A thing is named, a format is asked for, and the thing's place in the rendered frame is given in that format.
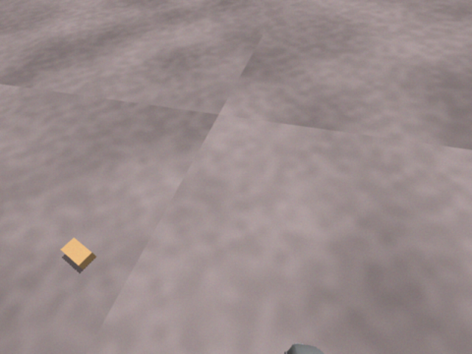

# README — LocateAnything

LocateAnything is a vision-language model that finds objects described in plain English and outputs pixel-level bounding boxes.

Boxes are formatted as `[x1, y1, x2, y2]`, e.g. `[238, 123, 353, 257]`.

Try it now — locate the small box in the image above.
[61, 238, 96, 269]

